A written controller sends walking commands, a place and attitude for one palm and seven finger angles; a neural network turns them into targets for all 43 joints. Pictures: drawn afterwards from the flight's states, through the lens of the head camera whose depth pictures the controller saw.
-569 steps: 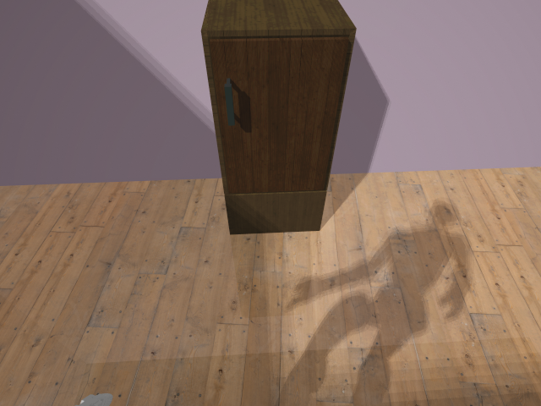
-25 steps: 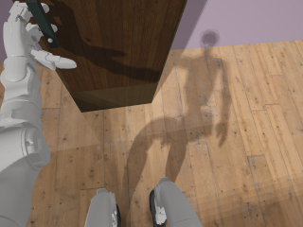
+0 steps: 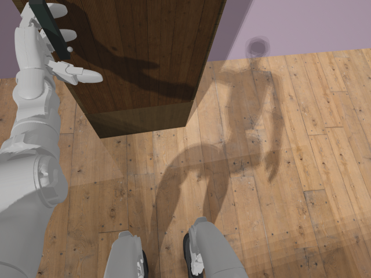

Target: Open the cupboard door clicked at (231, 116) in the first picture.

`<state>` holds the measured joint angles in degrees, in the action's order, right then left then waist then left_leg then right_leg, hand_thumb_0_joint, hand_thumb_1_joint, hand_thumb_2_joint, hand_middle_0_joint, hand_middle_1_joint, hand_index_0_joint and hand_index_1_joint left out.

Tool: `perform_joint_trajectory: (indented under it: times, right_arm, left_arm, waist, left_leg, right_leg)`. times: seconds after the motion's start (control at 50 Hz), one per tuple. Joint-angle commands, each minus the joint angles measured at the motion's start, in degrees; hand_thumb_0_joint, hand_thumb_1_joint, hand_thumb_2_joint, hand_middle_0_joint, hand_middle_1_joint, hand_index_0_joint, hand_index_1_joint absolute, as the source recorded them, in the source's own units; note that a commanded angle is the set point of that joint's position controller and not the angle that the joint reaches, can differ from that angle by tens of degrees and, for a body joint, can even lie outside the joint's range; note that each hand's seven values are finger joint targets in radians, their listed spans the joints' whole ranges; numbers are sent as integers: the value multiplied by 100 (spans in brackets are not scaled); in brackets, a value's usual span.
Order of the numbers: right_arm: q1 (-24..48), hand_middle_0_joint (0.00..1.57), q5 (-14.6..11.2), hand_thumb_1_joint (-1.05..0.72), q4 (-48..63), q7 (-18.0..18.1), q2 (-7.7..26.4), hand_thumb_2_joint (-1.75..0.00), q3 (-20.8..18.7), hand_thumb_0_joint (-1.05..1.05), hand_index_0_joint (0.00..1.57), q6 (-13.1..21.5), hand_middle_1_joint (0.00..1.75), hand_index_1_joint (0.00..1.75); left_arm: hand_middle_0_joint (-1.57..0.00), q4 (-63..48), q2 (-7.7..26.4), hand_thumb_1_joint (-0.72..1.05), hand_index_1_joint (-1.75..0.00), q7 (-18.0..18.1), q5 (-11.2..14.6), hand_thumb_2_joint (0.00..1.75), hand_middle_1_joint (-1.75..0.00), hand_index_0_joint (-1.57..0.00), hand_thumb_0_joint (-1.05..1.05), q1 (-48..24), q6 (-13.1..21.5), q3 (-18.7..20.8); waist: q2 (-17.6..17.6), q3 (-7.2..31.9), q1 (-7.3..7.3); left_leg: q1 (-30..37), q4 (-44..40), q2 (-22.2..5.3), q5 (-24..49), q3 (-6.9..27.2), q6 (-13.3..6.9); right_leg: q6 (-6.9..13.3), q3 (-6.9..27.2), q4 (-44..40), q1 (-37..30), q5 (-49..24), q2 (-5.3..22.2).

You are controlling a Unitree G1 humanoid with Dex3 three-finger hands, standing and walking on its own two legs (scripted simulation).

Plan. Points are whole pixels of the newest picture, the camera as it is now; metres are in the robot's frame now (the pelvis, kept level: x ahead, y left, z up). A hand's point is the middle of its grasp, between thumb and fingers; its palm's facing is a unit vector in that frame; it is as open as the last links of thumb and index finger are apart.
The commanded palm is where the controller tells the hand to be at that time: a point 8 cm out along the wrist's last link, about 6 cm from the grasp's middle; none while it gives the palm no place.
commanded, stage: slide the fingers in behind the handle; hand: left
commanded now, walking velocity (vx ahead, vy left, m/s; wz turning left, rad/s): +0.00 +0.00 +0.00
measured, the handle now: (52, 23) +0.62 +0.19 +0.07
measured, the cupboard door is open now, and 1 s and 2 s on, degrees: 0 1 39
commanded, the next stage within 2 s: close the thumb around the handle in 0.22 s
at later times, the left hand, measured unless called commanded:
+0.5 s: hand (70, 49) +0.56 +0.16 +0.06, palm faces +0.06 -1.00 -0.02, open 13.3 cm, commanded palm +0.54 +0.19 +0.06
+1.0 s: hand (69, 50) +0.56 +0.16 +0.06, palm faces +0.07 -1.00 -0.02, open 5.6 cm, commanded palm +0.54 +0.18 +0.06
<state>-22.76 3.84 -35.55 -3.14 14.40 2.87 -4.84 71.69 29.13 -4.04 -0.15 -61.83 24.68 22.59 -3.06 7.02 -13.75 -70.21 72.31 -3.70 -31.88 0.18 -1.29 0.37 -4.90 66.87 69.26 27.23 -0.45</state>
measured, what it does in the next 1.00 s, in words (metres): stands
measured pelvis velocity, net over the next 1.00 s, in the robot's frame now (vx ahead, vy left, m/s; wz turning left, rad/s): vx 0.00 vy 0.00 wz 0.01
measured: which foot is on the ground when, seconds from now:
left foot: down 0.00-1.00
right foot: down 0.00-1.00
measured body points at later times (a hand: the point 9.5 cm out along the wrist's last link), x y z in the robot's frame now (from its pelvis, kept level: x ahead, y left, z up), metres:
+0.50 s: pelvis +0.00 +0.00 +0.00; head +0.18 +0.03 +0.41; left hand +0.55 +0.21 +0.06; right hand -0.02 -0.26 -0.10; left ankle +0.01 +0.10 -0.63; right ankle +0.03 -0.12 -0.63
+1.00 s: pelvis +0.00 +0.00 +0.00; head +0.18 +0.03 +0.41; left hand +0.55 +0.21 +0.06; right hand -0.02 -0.26 -0.11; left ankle +0.01 +0.10 -0.63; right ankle +0.03 -0.12 -0.63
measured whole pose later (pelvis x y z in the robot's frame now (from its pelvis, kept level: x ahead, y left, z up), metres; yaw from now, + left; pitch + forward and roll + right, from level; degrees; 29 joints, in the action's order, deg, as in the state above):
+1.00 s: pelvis +0.00 +0.00 +0.00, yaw +0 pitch +30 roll -4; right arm -22.3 4.1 -36.3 -2.9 14.6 2.5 -4.6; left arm 72.4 28.1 -3.5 0.4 -62.4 26.3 21.2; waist -3.0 7.0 -13.2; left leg -70.4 72.6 -3.2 -32.1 0.6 -1.3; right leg 0.2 -5.1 67.1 69.2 27.6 -0.1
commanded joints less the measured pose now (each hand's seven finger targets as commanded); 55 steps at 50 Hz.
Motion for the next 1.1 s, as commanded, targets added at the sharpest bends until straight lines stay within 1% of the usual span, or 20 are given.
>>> perform_joint_trajectory:
  times: [0.0,0.04,0.14,0.3,0.36,0.42,0.56,0.6,0.64,0.68,0.7,0.72,0.8,0.84,0.92,0.94,0.96,1.0,1.06,1.08]
  right_arm:
    - [-1301,20,4,-90,111,67,1099,-90,-389,0,20,41,30,30]
    - [-1276,20,-3,-90,77,80,1104,-90,-380,0,20,44,30,30]
    - [-1307,20,30,-90,40,54,1097,-90,-418,0,20,54,30,30]
    - [-1322,20,16,-90,26,76,1122,-90,-418,0,20,30,30,30]
    - [-1277,20,2,-90,35,86,1116,-90,-394,0,20,15,30,30]
    - [-1286,20,20,-90,36,82,1098,-90,-419,0,20,28,30,30]
    - [-1268,20,16,-90,88,73,1107,-90,-417,0,20,14,30,30]
    - [-1270,20,15,-90,88,61,1088,-90,-428,0,20,14,30,30]
    - [-1263,20,12,-90,31,51,1088,-90,-436,0,20,9,30,30]
    - [-1280,20,4,-90,26,72,1115,-90,-441,0,20,7,30,30]
    - [-1301,20,25,-90,21,89,1133,-90,-428,0,20,14,30,30]
    - [-1271,20,15,-90,29,80,1106,-90,-432,0,20,22,30,30]
    - [-1281,20,20,-90,3,92,1108,-90,-414,0,20,41,30,30]
    - [-1269,20,25,-90,1,87,1111,-90,-409,0,20,43,30,30]
    - [-1287,20,30,-90,-13,80,1109,-90,-419,0,20,48,30,30]
    - [-1291,20,30,-90,-15,88,1120,-90,-418,0,20,41,30,30]
    - [-1292,20,30,-90,-9,94,1116,-90,-417,0,20,37,30,30]
    - [-1307,20,33,-90,-22,92,1108,-90,-414,0,20,43,30,30]
    - [-1304,20,33,-90,-18,93,1126,-90,-424,0,20,23,30,30]
    - [-1293,20,33,-90,-6,88,1106,-90,-429,0,20,31,30,30]
  left_arm:
    - [-30,-1248,1043,-50,-120,-56,38,30,-120,-30,0,-2599,451,-8]
    - [-30,-1200,1171,-50,-120,-66,16,30,-120,-30,0,-2668,462,41]
    - [-30,-1350,827,-50,-120,-35,20,30,-120,-30,0,-2765,538,-189]
    - [-30,-1169,993,-50,-120,3,14,30,-120,-30,0,-2695,485,-35]
    - [-31,-1036,1036,-33,-122,-25,-2,37,-122,-31,0,-2639,448,-42]
    - [-32,-1307,852,-16,-124,-32,11,44,-124,-32,0,-2786,517,-180]
    - [-35,-1443,1054,23,-128,-42,46,61,-128,-35,0,-2563,540,3]
    - [-36,-1460,768,34,-129,-41,52,66,-129,-36,0,-2528,553,-201]
    - [-37,-1370,601,45,-130,-18,72,71,-130,-37,0,-2631,520,-315]
    - [-38,-1216,862,56,-131,18,53,76,-131,-38,0,-2558,499,-111]
    - [-38,-1358,994,62,-132,32,70,78,-132,-38,0,-2714,547,-20]
    - [-38,-1251,831,68,-133,17,45,80,-133,-38,0,-2641,533,-155]
    - [-40,-1187,846,90,-135,11,28,90,-135,-40,0,-2751,549,-181]
    - [-40,-1145,872,90,-135,9,-6,90,-135,-40,0,-2720,555,-171]
    - [-40,-1163,780,90,-135,-9,1,90,-135,-40,0,-2780,551,-252]
    - [-40,-1145,843,90,-135,-6,14,90,-135,-40,0,-2795,536,-194]
    - [-40,-1173,845,90,-135,-12,2,90,-135,-40,0,-2820,523,-219]
    - [-40,-1139,728,90,-135,-15,7,90,-135,-40,0,-2887,502,-300]
    - [-40,-1260,890,90,-135,15,-23,90,-135,-40,0,-2902,496,-203]
    - [-40,-1265,762,90,-135,3,-25,90,-135,-40,0,-2854,488,-306]
  waist:
    - [-770,3206,-168]
    - [-811,3202,-170]
    - [-1107,3383,-187]
    - [-740,3218,-216]
    - [-800,3091,-197]
    - [-1053,3388,-211]
    - [-968,3482,-77]
    - [-1058,3475,-119]
    - [-949,3274,-210]
    - [-717,3176,-194]
    - [-798,3269,-190]
    - [-890,3261,-186]
    - [-810,3113,-244]
    - [-938,3189,-196]
    - [-1003,3317,-215]
    - [-838,3307,-236]
    - [-884,3329,-239]
    - [-938,3214,-277]
    - [-919,3378,-225]
    - [-998,3409,-237]
  left_leg:
    - [2494,-709,191,2713,405,-38]
    - [2429,-696,186,2642,394,-31]
    - [2954,-682,155,3007,505,27]
    - [2618,-676,183,2827,443,-29]
    - [2509,-685,187,2701,430,-17]
    - [2900,-664,169,3019,480,10]
    - [2840,-685,174,3105,444,22]
    - [3032,-703,156,3240,498,37]
    - [2967,-694,147,3078,495,36]
    - [2731,-715,169,2859,466,9]
    - [2781,-708,168,2918,467,-3]
    - [2789,-707,186,2889,463,15]
    - [2683,-697,181,2786,460,-11]
    - [2759,-694,175,2828,491,18]
    - [2845,-644,180,2945,493,18]
    - [2770,-645,173,2883,504,7]
    - [2757,-643,175,2894,500,4]
    - [2787,-653,175,2887,522,1]
    - [2801,-640,176,2892,510,6]
    - [2850,-641,182,2930,501,8]
  right_leg:
    - [75,223,-671,-1571,-1976,-262]
    - [67,224,-657,-1560,-1924,-249]
    - [86,152,-611,-1180,-1902,-246]
    - [74,188,-648,-1428,-1987,-253]
    - [70,194,-664,-1391,-1872,-244]
    - [81,167,-615,-1258,-1990,-240]
    - [85,184,-614,-1555,-2163,-245]
    - [95,146,-593,-1367,-2136,-246]
    - [63,133,-652,-1233,-1999,-254]
    - [63,162,-683,-1405,-1956,-262]
    - [71,179,-660,-1430,-2011,-255]
    - [67,177,-664,-1364,-1961,-247]
    - [74,182,-664,-1325,-1892,-251]
    - [83,155,-633,-1220,-1827,-238]
    - [84,160,-615,-1203,-1909,-240]
    - [76,157,-619,-1258,-1894,-245]
    - [75,164,-609,-1278,-1919,-242]
    - [85,141,-603,-1171,-1877,-243]
    - [79,162,-614,-1263,-1904,-237]
    - [77,167,-624,-1256,-1933,-237]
